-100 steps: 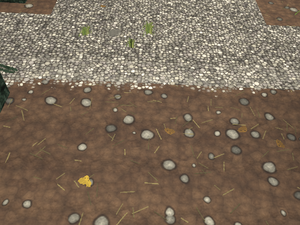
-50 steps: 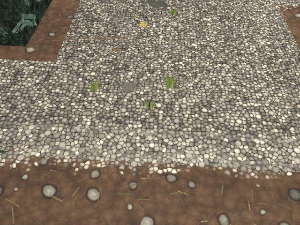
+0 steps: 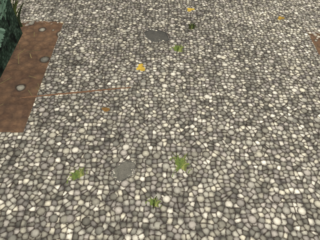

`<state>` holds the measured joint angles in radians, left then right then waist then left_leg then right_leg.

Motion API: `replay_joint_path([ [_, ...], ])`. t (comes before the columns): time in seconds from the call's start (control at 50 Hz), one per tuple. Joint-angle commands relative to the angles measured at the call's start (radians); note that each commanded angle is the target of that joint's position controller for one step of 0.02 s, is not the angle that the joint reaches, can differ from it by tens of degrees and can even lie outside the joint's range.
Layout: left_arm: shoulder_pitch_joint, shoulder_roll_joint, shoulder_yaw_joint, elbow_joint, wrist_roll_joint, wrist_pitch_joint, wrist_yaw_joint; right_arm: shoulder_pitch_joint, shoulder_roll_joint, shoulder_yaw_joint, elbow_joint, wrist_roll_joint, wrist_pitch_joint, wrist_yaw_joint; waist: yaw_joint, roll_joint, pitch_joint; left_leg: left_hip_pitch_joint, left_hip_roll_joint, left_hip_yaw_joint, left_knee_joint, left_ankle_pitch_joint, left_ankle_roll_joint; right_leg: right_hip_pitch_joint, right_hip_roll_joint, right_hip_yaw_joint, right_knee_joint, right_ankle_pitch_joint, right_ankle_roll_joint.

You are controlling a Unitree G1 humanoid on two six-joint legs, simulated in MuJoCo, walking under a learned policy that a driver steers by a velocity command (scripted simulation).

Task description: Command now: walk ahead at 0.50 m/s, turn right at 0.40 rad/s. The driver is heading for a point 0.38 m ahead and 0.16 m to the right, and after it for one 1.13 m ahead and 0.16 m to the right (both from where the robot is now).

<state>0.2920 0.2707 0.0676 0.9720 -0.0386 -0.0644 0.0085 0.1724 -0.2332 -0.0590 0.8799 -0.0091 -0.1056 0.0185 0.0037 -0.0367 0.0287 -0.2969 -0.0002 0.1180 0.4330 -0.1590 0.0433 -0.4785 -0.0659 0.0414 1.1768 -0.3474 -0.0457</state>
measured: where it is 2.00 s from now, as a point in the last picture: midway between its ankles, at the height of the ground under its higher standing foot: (201, 130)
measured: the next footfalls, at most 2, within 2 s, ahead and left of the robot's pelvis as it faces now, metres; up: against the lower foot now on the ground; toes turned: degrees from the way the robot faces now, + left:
right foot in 0.38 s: +0.35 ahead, -0.17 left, +0.00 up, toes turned -17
left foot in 0.92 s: +0.72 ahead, -0.10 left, +0.00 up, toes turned -17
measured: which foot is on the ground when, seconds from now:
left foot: down 0.00-0.40, up 0.42-0.90, down 0.92-1.00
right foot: up 0.00-0.36, down 0.38-0.92, up 0.94-1.00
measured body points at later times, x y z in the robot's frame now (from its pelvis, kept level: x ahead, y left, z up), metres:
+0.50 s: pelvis +0.26 -0.08 -0.01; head +0.30 -0.10 +0.44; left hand +0.46 +0.15 -0.12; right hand +0.28 -0.38 -0.14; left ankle +0.18 +0.10 -0.63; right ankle +0.31 -0.16 -0.74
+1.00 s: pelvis +0.57 -0.13 -0.02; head +0.60 -0.14 +0.43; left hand +0.70 +0.13 -0.14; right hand +0.66 -0.43 -0.12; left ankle +0.68 -0.08 -0.74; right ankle +0.35 -0.18 -0.66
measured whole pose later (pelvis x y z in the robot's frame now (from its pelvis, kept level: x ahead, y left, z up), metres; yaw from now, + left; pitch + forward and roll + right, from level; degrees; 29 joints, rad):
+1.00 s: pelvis +0.57 -0.13 -0.02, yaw -16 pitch +2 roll +0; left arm 0.31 0.28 0.06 0.84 0.00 -0.07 0.01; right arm 0.12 -0.28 -0.06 0.78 0.02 -0.10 0.05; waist 0.02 -0.01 0.03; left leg -0.47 -0.07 0.04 0.57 -0.14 0.09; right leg -0.18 0.05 0.04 1.04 -0.47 -0.03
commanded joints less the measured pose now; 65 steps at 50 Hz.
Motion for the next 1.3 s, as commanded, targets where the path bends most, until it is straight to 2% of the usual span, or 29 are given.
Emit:
replay_joint_path([
  [0.02, 0.044, 0.027, 0.019, -0.053, 0.0, 0.023, 0.004, 0.004, -0.095, -0.022, -0.024, -0.007, -0.019, -0.003, 0.014, 0.135, -0.03, 0.1, 0.275, -0.204, -0.296, 0.075, 0.138, -0.128, -0.086, 0.057, -0.003, 0.093, 0.0],
  [0.08, -0.024, 0.034, 0.028, -0.09, 0.011, 0.034, 0.004, 0.03, -0.124, -0.034, -0.005, -0.013, -0.02, -0.02, 0.013, 0.102, 0.001, 0.125, 0.274, -0.11, -0.315, 0.152, 0.141, -0.219, -0.085, 0.077, -0.103, 0.222, 0.014],
  [0.16, -0.138, 0.019, 0.022, -0.133, 0.019, 0.023, -0.021, 0.055, -0.151, -0.04, 0.005, -0.008, -0.01, -0.039, -0.014, 0.089, 0.025, 0.169, 0.253, 0.006, -0.324, 0.189, 0.117, -0.214, -0.068, 0.02, -0.33, 0.397, 0.019],
  [0.28, -0.307, 0.015, 0.008, -0.229, 0.018, 0.024, -0.059, 0.143, -0.191, -0.058, 0.032, 0.019, 0.024, -0.046, -0.066, 0.077, 0.078, 0.362, 0.311, 0.079, -0.254, 0.283, 0.1, -0.255, -0.043, -0.072, -0.502, 0.307, -0.018],
  [0.34, -0.243, 0.063, 0.03, -0.248, 0.014, 0.029, -0.068, 0.108, -0.232, -0.07, 0.017, 0.033, 0.044, -0.049, -0.001, 0.126, 0.005, 0.404, 0.314, 0.119, -0.068, 0.724, 0.068, -0.086, 0.043, -0.157, -0.515, 0.154, -0.071],
  [0.38, 0.033, 0.163, 0.087, -0.184, 0.007, 0.029, -0.055, 0.078, -0.235, -0.066, 0.004, 0.037, 0.056, -0.051, 0.149, 0.103, -0.144, 0.28, 0.249, 0.158, 0.322, 0.79, 0.011, 0.315, 0.136, -0.173, -0.614, 0.204, -0.137],
  [0.4, 0.15, 0.273, 0.118, -0.159, 0.009, 0.038, -0.031, 0.097, -0.167, -0.043, -0.025, 0.001, 0.045, -0.049, 0.158, -0.081, -0.224, -0.013, 0.185, 0.155, 0.662, 0.266, -0.041, 0.601, -0.054, 0.138, -0.633, 0.238, -0.205],
  [0.42, 0.09, 0.332, 0.116, -0.194, 0.012, 0.024, -0.035, 0.147, -0.062, -0.01, -0.082, 0.0, 0.005, -0.038, 0.046, -0.239, -0.343, -0.386, -0.043, -0.041, 0.97, -0.437, -0.09, 0.845, -0.261, 0.748, -0.825, 0.046, -0.407],
  [0.44, 0.121, 0.245, 0.088, -0.2, 0.021, 0.013, -0.044, 0.029, -0.147, -0.024, -0.102, 0.044, -0.036, -0.022, 0.118, -0.095, -0.351, -0.5, -0.002, -0.208, 1.016, -0.406, -0.06, 0.855, -0.27, 0.761, -0.912, 0.031, -0.37],
  [0.46, 0.092, 0.189, 0.074, -0.195, 0.023, 0.001, -0.043, -0.022, -0.154, -0.025, -0.119, 0.066, -0.053, -0.016, 0.105, -0.067, -0.231, -0.557, 0.043, -0.195, 0.972, -0.324, -0.031, 0.767, -0.239, 0.603, -0.896, 0.093, -0.326],
  [0.48, 0.017, 0.15, 0.062, -0.21, 0.018, -0.006, -0.043, -0.02, -0.15, -0.025, -0.103, 0.046, -0.058, -0.023, 0.056, 0.026, -0.148, -0.503, 0.093, -0.197, 0.876, -0.243, -0.023, 0.605, -0.189, 0.47, -0.889, 0.194, -0.284],
  [0.5, -0.052, 0.113, 0.05, -0.228, 0.021, -0.008, -0.039, -0.016, -0.167, -0.037, -0.092, 0.019, -0.05, -0.03, 0.018, 0.028, -0.116, -0.42, 0.123, -0.198, 0.785, -0.197, -0.027, 0.476, -0.151, 0.381, -0.898, 0.279, -0.258],
  [0.52, -0.086, 0.096, 0.042, -0.247, 0.029, -0.008, -0.034, 0.003, -0.172, -0.043, -0.088, 0.013, -0.034, -0.029, -0.011, 0.019, -0.101, -0.357, 0.139, -0.201, 0.747, -0.167, -0.033, 0.395, -0.125, 0.338, -0.922, 0.325, -0.25],
  [0.6, -0.04, 0.154, 0.054, -0.248, 0.023, -0.014, -0.008, -0.057, -0.13, -0.036, -0.124, -0.006, 0.0, -0.033, -0.015, 0.019, -0.059, -0.339, 0.117, -0.17, 0.54, -0.043, -0.091, 0.282, -0.087, 0.253, -0.964, 0.452, -0.251],
  [0.68, 0.01, 0.125, 0.04, -0.221, 0.027, -0.013, 0.005, -0.15, -0.091, -0.014, -0.134, 0.006, -0.002, -0.014, 0.041, -0.038, -0.034, -0.298, 0.092, -0.135, 0.245, 0.253, -0.088, 0.286, -0.038, 0.121, -0.974, 0.432, -0.183],
  [0.74, 0.057, 0.136, 0.038, -0.194, 0.03, -0.019, 0.001, -0.225, -0.097, -0.006, -0.154, 0.022, -0.007, 0.001, 0.084, -0.046, 0.003, -0.3, 0.082, -0.122, 0.154, 0.34, -0.058, 0.338, -0.078, 0.124, -0.99, 0.345, -0.17],
  [0.82, 0.097, 0.15, 0.04, -0.159, 0.035, -0.009, 0.004, -0.277, -0.116, -0.002, -0.19, 0.028, -0.016, 0.029, 0.097, -0.029, 0.039, -0.432, 0.07, -0.123, 0.103, 0.21, 0.002, 0.551, -0.16, 0.118, -0.933, 0.469, -0.155],
  [0.88, 0.057, 0.173, 0.044, -0.164, 0.038, 0.002, 0.013, -0.189, -0.143, -0.011, -0.181, 0.029, -0.015, 0.045, 0.038, -0.056, -0.026, -0.293, 0.008, -0.08, 0.097, 0.085, 0.052, 0.599, -0.162, 0.055, -0.819, 0.839, -0.117],
  [0.92, 0.012, 0.179, 0.04, -0.181, 0.04, 0.013, 0.019, 0.045, -0.205, -0.046, -0.122, 0.022, -0.006, 0.037, -0.088, -0.037, -0.169, 0.04, -0.049, -0.055, 0.072, 0.128, 0.104, 0.529, -0.098, -0.022, -0.525, 1.066, -0.071],
  [0.94, 0.023, 0.149, 0.025, -0.205, 0.058, 0.009, 0.025, 0.195, -0.269, -0.061, -0.104, 0.015, 0.001, 0.027, -0.131, 0.081, -0.281, 0.321, 0.119, -0.301, 0.08, 0.171, 0.17, 0.315, -0.047, -0.061, -0.219, 0.756, -0.034],
  [0.96, 0.155, 0.034, -0.007, -0.214, 0.06, -0.016, 0.004, 0.227, -0.312, -0.07, -0.094, 0.02, 0.001, 0.035, -0.044, 0.342, -0.367, 0.651, 0.324, -0.82, -0.025, -0.01, 0.353, -0.114, 0.157, -0.023, 0.116, -0.114, 0.041],
  [0.98, 0.081, 0.115, -0.001, -0.217, 0.039, -0.044, -0.008, 0.231, -0.224, -0.05, -0.095, 0.039, 0.006, 0.032, -0.101, 0.235, -0.354, 0.685, 0.312, -0.893, -0.113, -0.184, 0.32, -0.243, 0.118, 0.099, 0.196, -0.183, 0.025],
  [1.0, -0.026, 0.149, 0.008, -0.254, 0.01, -0.064, -0.018, 0.173, -0.197, -0.043, -0.115, 0.033, 0.01, 0.024, -0.108, 0.17, -0.213, 0.569, 0.287, -0.765, -0.134, -0.166, 0.281, -0.308, 0.071, 0.094, 0.179, -0.099, 0.015],
  [1.02, -0.081, 0.141, 0.003, -0.269, 0.017, -0.076, -0.015, 0.12, -0.193, -0.04, -0.135, 0.023, 0.013, 0.02, -0.084, 0.056, -0.142, 0.428, 0.253, -0.673, -0.148, -0.073, 0.259, -0.28, 0.034, 0.079, 0.113, -0.034, 0.011],
  [1.04, -0.106, 0.141, 0.01, -0.276, 0.039, -0.078, -0.01, 0.082, -0.177, -0.035, -0.148, 0.018, 0.014, 0.018, -0.053, 0.008, -0.088, 0.31, 0.223, -0.608, -0.165, 0.042, 0.254, -0.241, 0.01, 0.068, 0.034, -0.001, 0.019],
  [1.06, -0.09, 0.14, 0.015, -0.282, 0.049, -0.071, -0.007, 0.065, -0.17, -0.029, -0.159, 0.008, 0.013, 0.015, -0.019, 0.032, -0.087, 0.241, 0.2, -0.569, -0.182, 0.127, 0.255, -0.18, -0.008, 0.071, -0.011, 0.018, 0.027],
  [1.12, -0.067, 0.109, 0.012, -0.293, 0.055, -0.043, 0.002, 0.068, -0.179, -0.032, -0.172, 0.019, 0.016, 0.002, 0.011, 0.078, -0.068, 0.132, 0.165, -0.485, -0.214, 0.231, 0.261, -0.146, -0.022, 0.042, -0.154, 0.03, 0.069],
  [1.22, -0.238, 0.063, -0.005, -0.344, 0.054, -0.041, 0.002, 0.134, -0.215, -0.046, -0.166, 0.033, 0.035, -0.025, -0.047, 0.101, -0.041, 0.033, 0.079, -0.379, -0.205, 0.211, 0.19, -0.074, 0.031, 0.015, -0.5, 0.355, 0.111],
  [1.3, -0.34, 0.075, -0.003, -0.377, 0.036, -0.056, -0.015, 0.204, -0.208, -0.046, -0.153, 0.039, 0.055, -0.032, -0.086, 0.124, -0.04, 0.081, 0.092, -0.444, -0.142, 0.136, 0.164, -0.014, 0.078, 0.023, -0.646, 0.417, 0.104],
])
